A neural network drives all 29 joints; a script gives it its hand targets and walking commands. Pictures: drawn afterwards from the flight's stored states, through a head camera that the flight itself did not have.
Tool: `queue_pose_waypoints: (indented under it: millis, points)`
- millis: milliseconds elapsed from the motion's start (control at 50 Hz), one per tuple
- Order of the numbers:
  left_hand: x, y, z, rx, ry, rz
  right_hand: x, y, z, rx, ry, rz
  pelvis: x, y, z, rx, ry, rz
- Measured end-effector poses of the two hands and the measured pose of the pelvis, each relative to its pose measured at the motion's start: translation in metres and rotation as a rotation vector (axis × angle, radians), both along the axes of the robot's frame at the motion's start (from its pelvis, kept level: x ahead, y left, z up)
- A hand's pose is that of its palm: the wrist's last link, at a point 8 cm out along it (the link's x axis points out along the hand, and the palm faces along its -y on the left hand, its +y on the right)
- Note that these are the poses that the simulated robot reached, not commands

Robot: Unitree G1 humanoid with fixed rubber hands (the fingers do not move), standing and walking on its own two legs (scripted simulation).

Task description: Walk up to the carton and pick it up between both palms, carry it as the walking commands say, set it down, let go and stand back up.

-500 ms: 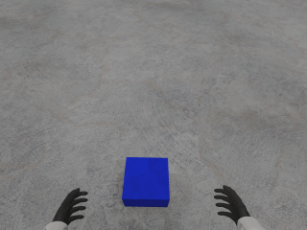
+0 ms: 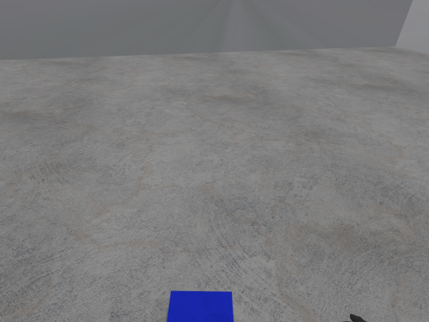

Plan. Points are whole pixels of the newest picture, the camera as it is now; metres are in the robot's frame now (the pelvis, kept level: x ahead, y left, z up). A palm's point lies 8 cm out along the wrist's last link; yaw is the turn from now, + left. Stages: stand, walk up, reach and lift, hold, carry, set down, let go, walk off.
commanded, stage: stand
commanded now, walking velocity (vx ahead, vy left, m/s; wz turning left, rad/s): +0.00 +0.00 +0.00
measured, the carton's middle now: out of the picture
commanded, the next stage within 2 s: none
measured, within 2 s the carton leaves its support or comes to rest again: neither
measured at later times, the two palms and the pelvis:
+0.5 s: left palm out of the picture -0.04 +0.29 -0.10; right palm out of the picture -0.02 -0.29 -0.11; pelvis -0.08 +0.00 +0.00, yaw +0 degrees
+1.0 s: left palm out of the picture -0.05 +0.29 -0.12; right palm out of the picture -0.03 -0.29 -0.11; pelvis -0.09 +0.00 +0.00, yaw +0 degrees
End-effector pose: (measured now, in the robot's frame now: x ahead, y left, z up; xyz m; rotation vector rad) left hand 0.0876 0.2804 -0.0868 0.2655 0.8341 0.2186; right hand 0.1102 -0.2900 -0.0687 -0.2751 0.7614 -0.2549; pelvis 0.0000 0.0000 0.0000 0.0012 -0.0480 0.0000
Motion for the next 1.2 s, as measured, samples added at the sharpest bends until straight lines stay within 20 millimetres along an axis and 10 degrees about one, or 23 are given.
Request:
queue_pose_waypoints:
  millis: [400, 660, 1200]
  points:
    - [-0.109, 0.008, -0.012, 0.009, 0.175, 0.021, -0.11, 0.004, -0.034, 0.041, 0.217, 0.015, -0.069, -0.002, 0.003, -0.011, -0.011, -0.003]
    - [-0.143, 0.009, -0.023, -0.003, 0.265, 0.04, -0.154, -0.001, -0.047, 0.044, 0.338, -0.007, -0.087, -0.002, 0.001, -0.015, -0.016, 0.003]
    - [-0.125, 0.01, -0.028, -0.019, 0.349, 0.035, -0.116, 0.004, -0.038, 0.024, 0.352, 0.012, -0.078, 0.004, 0.006, -0.014, -0.011, -0.003]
